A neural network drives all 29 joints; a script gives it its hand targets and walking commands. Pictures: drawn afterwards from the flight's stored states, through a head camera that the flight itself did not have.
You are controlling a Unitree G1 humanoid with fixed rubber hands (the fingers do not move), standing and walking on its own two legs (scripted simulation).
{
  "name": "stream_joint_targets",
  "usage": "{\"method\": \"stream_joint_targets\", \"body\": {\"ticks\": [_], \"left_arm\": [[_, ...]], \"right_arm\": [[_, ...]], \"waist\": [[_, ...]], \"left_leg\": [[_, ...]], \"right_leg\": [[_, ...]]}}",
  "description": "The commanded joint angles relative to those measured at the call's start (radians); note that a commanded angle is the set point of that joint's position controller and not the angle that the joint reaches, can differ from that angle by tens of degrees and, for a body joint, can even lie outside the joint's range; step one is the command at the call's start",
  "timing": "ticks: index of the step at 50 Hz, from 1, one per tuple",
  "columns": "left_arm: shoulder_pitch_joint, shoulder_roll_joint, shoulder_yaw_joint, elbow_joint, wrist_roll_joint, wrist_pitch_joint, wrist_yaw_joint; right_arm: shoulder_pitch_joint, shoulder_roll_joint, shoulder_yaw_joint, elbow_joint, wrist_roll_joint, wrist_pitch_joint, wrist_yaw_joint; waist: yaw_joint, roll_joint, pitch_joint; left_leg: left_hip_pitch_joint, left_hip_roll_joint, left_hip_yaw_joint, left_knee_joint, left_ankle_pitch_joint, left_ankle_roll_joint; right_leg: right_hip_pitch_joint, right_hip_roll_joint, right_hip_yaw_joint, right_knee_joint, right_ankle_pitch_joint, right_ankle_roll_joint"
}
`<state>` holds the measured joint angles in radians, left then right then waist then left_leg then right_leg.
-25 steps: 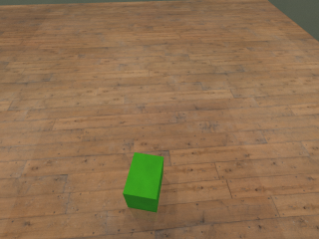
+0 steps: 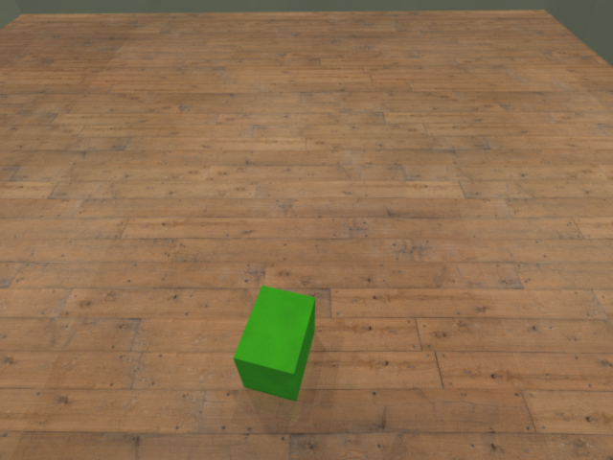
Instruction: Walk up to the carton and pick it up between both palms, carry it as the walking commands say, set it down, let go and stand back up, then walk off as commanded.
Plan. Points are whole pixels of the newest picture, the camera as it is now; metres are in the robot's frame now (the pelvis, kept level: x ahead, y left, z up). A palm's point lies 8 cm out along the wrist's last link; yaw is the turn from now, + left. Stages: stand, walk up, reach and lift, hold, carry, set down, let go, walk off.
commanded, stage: walk off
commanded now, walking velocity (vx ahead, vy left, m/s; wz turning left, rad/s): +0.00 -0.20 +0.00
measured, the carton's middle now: (279, 343) +0.56 +0.09 -0.64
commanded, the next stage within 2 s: stand in 1.52 s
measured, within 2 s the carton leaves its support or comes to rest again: neither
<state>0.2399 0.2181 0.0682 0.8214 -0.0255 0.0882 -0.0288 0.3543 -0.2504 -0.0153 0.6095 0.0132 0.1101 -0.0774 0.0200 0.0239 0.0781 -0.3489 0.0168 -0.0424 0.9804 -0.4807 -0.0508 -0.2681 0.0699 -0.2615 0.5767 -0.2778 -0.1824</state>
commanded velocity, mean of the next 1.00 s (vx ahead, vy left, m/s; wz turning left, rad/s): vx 0.00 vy -0.20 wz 0.00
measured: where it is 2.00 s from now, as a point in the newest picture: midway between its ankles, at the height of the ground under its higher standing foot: outside the picture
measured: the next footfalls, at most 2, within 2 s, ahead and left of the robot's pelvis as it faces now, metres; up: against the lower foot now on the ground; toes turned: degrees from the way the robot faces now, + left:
left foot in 0.12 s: +0.01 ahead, +0.14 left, +0.00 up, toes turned +2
right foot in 0.34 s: +0.03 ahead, -0.14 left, +0.00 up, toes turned -8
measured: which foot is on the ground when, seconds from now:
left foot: up 0.00-0.10, down 0.12-0.34, up 0.36-0.82, down 0.84-1.00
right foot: down 0.00-0.12, up 0.14-0.32, down 0.34-0.84, up 0.86-1.00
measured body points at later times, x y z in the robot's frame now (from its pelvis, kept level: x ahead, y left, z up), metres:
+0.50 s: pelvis -0.02 -0.09 +0.00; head +0.00 -0.10 +0.45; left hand +0.06 +0.17 -0.12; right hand +0.08 -0.35 -0.11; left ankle -0.06 +0.07 -0.66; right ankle -0.01 -0.13 -0.72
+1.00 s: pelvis -0.04 -0.13 +0.00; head -0.02 -0.12 +0.45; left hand +0.04 +0.12 -0.14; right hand +0.02 -0.39 -0.11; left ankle -0.05 +0.02 -0.72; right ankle -0.06 -0.20 -0.68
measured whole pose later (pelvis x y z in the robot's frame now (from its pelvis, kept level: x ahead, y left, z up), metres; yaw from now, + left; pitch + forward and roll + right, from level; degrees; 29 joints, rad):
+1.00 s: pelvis -0.04 -0.13 +0.00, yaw -1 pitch -3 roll -2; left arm 0.25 0.22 0.07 0.81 -0.03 0.09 -0.04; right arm 0.41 -0.24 -0.02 0.63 0.01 0.07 -0.07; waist 0.02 0.01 0.08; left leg -0.27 0.11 0.00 0.71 -0.40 -0.04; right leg -0.36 0.06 -0.13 0.96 -0.45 -0.04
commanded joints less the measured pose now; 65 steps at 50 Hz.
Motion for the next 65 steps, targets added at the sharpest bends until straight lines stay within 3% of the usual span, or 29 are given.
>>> {"method": "stream_joint_targets", "body": {"ticks": [1,3,5,7,8,10,11,15,17,18,20,22,27,34,37,40,41,42,43,44,47,51,53,54,55,56,57,62,65], "left_arm": [[-0.003,0.124,0.011,-0.127,0.078,-0.009,0.012],[-0.024,0.157,0.022,-0.129,0.084,-0.010,0.012],[-0.055,0.163,0.024,-0.134,0.081,-0.017,0.008],[-0.061,0.133,0.030,-0.157,0.077,-0.018,-0.014],[-0.118,0.159,0.037,-0.176,0.067,0.004,-0.040],[-0.060,0.167,0.040,-0.168,0.070,-0.001,-0.049],[-0.074,0.144,0.039,-0.177,0.081,-0.015,-0.041],[-0.053,0.074,0.003,-0.177,0.053,-0.018,-0.048],[0.047,0.111,0.009,-0.115,0.080,-0.034,-0.033],[0.142,0.268,0.045,-0.105,0.078,-0.046,-0.029],[0.158,0.210,0.024,-0.085,0.056,-0.057,-0.023],[0.091,0.156,0.019,-0.098,0.057,-0.045,-0.003],[0.088,0.078,-0.006,-0.105,0.062,-0.037,0.015],[0.093,0.119,0.005,-0.107,0.079,-0.029,0.019],[0.038,0.127,0.004,-0.112,0.081,-0.026,0.018],[-0.014,0.148,0.007,-0.130,0.065,-0.028,0.003],[-0.047,0.140,0.008,-0.144,0.062,-0.025,-0.002],[-0.021,0.115,0.009,-0.141,0.065,-0.033,0.000],[-0.064,0.159,0.027,-0.170,0.074,-0.023,-0.017],[-0.074,0.136,0.021,-0.190,0.077,-0.016,-0.027],[-0.061,0.130,0.026,-0.172,0.083,-0.021,-0.033],[-0.055,0.088,0.004,-0.172,0.051,-0.021,-0.041],[0.047,0.065,-0.001,-0.130,0.052,-0.026,-0.038],[0.095,0.106,0.009,-0.106,0.070,-0.038,-0.027],[0.154,0.212,0.033,-0.104,0.085,-0.050,-0.029],[0.233,0.225,0.021,-0.079,0.060,-0.052,-0.027],[0.171,0.175,0.011,-0.089,0.060,-0.048,-0.019],[0.030,0.133,0.009,-0.124,0.063,-0.045,0.014],[0.056,0.104,0.000,-0.123,0.065,-0.036,0.033]], "right_arm": [[0.078,-0.061,-0.026,0.020,-0.033,-0.024,0.000],[0.181,-0.054,-0.024,0.066,-0.025,-0.027,0.000],[0.323,-0.085,-0.028,0.103,-0.039,-0.037,-0.005],[0.255,-0.227,-0.062,0.058,-0.055,-0.042,-0.019],[0.094,-0.338,-0.103,-0.005,-0.067,-0.062,-0.042],[-0.044,-0.228,-0.069,-0.044,-0.062,-0.080,-0.033],[-0.030,-0.221,-0.063,-0.034,-0.059,-0.089,-0.029],[0.024,-0.252,-0.089,-0.010,-0.053,-0.081,-0.008],[0.064,-0.199,-0.085,-0.011,-0.046,-0.073,0.011],[0.015,-0.100,-0.067,-0.055,-0.040,-0.063,0.006],[-0.039,-0.085,-0.063,-0.051,-0.022,-0.041,0.012],[-0.022,-0.054,-0.062,-0.014,-0.025,-0.041,0.013],[0.007,-0.069,-0.077,0.041,-0.033,-0.034,0.007],[-0.075,-0.037,-0.043,0.005,-0.009,-0.039,-0.009],[-0.012,-0.035,-0.037,0.032,-0.009,-0.035,-0.002],[0.129,-0.094,-0.046,0.072,-0.022,-0.049,-0.001],[0.158,-0.102,-0.053,0.079,-0.031,-0.052,0.003],[0.166,-0.177,-0.067,0.066,-0.046,-0.058,-0.005],[0.140,-0.239,-0.084,0.045,-0.053,-0.054,-0.009],[0.077,-0.227,-0.086,0.028,-0.060,-0.060,-0.020],[-0.012,-0.206,-0.077,-0.001,-0.067,-0.097,-0.012],[0.043,-0.256,-0.095,0.004,-0.067,-0.082,-0.005],[-0.033,-0.266,-0.102,-0.030,-0.037,-0.074,0.004],[0.014,-0.218,-0.093,-0.008,-0.041,-0.070,0.009],[0.033,-0.111,-0.077,-0.032,-0.037,-0.068,0.012],[-0.078,-0.059,-0.063,-0.045,-0.037,-0.041,-0.003],[-0.018,-0.054,-0.063,-0.034,-0.030,-0.031,-0.005],[0.036,-0.096,-0.083,0.045,-0.031,-0.038,0.010],[0.001,-0.096,-0.087,0.048,-0.033,-0.028,0.007]], "waist": [[0.000,-0.123,-0.023],[-0.037,-0.115,-0.030],[-0.102,0.026,-0.043],[-0.119,0.399,0.080],[-0.085,0.331,0.106],[0.028,0.193,0.073],[0.014,0.157,0.030],[-0.011,0.278,0.023],[0.011,0.019,-0.051],[0.079,-0.349,-0.067],[0.068,-0.194,-0.061],[0.024,-0.099,-0.029],[0.017,-0.138,-0.027],[0.053,-0.154,-0.074],[0.003,-0.128,-0.062],[-0.065,-0.066,-0.092],[-0.087,-0.091,-0.059],[-0.078,0.137,-0.054],[-0.095,0.299,0.022],[-0.057,0.286,0.015],[-0.030,0.100,-0.030],[-0.045,0.298,-0.020],[0.028,0.234,-0.053],[0.029,0.150,-0.054],[0.064,-0.228,-0.084],[0.120,-0.243,-0.086],[0.060,-0.201,-0.049],[0.001,-0.118,-0.075],[0.025,-0.104,-0.054]], "left_leg": [[0.064,0.064,0.151,-0.165,-0.037,0.057],[0.174,0.071,0.179,-0.274,0.025,0.082],[0.319,0.071,0.201,-0.530,0.163,0.091],[0.051,0.530,-0.483,-0.784,0.075,0.305],[-0.161,0.602,-0.550,-0.849,0.065,0.376],[-0.110,0.418,-0.353,-0.735,0.282,0.244],[-0.051,0.337,-0.221,-0.663,0.387,0.190],[0.019,0.285,-0.117,-0.528,0.662,0.109],[-0.126,0.187,-0.018,-0.302,0.388,0.050],[-0.301,0.015,0.103,-0.014,-0.150,0.003],[-0.174,0.002,-0.027,0.200,-0.189,0.040],[-0.189,0.014,-0.003,0.264,-0.108,0.053],[-0.206,0.012,0.057,0.161,-0.037,0.022],[-0.054,0.035,0.144,-0.101,-0.108,0.011],[0.015,0.035,0.149,-0.194,-0.039,0.036],[0.242,0.046,0.173,-0.376,0.189,0.071],[0.310,0.119,0.096,-0.499,0.298,0.088],[0.303,0.329,-0.213,-0.645,0.249,0.156],[0.113,0.507,-0.446,-0.718,0.435,0.314],[0.051,0.541,-0.494,-0.719,0.496,0.371],[0.118,0.392,-0.273,-0.645,0.605,0.263],[0.109,0.278,-0.144,-0.562,0.699,0.157],[0.006,0.278,-0.121,-0.512,0.552,0.103],[-0.052,0.225,-0.079,-0.422,0.425,0.085],[-0.257,0.061,0.082,-0.124,-0.020,0.021],[-0.212,-0.019,0.004,0.054,-0.227,0.031],[-0.199,-0.005,-0.029,0.146,-0.196,0.043],[-0.153,-0.009,0.011,0.253,0.025,0.030],[-0.214,0.007,0.049,0.140,-0.010,-0.001]], "right_leg": [[-0.059,-0.308,0.334,-0.420,-0.136,0.055],[-0.095,-0.261,0.269,-0.411,-0.139,0.102],[-0.138,-0.171,0.163,-0.310,-0.068,0.220],[-0.279,-0.010,0.167,0.314,-0.216,0.244],[-0.178,-0.093,0.337,0.663,-0.157,0.248],[-0.200,-0.048,0.367,0.703,-0.132,0.212],[-0.183,-0.057,0.361,0.636,-0.128,0.202],[0.011,-0.121,0.262,-0.006,-0.239,0.164],[0.287,-0.131,0.235,-0.198,0.095,0.177],[0.315,-0.402,0.515,-0.282,0.498,0.132],[0.103,-0.417,0.459,-0.272,0.523,0.033],[0.070,-0.358,0.411,-0.301,0.306,0.067],[0.175,-0.292,0.381,-0.281,0.426,0.086],[0.153,-0.274,0.356,-0.238,0.487,0.004],[0.078,-0.280,0.347,-0.246,0.350,0.002],[-0.058,-0.276,0.332,-0.241,0.240,0.086],[-0.169,-0.217,0.255,-0.179,0.141,0.140],[-0.221,-0.113,0.177,0.066,0.070,0.188],[-0.253,-0.028,0.224,0.365,-0.240,0.218],[-0.235,-0.066,0.319,0.556,-0.243,0.191],[-0.254,-0.068,0.349,0.558,-0.201,0.191],[-0.106,-0.080,0.251,0.133,-0.306,0.198],[0.117,-0.094,0.222,-0.149,-0.023,0.162],[0.243,-0.106,0.208,-0.233,0.067,0.169],[0.358,-0.384,0.514,-0.288,0.286,0.137],[0.199,-0.458,0.548,-0.316,0.449,0.104],[0.121,-0.413,0.488,-0.336,0.302,0.095],[0.100,-0.276,0.371,-0.340,0.232,0.129],[0.231,-0.298,0.409,-0.330,0.299,0.116]]}}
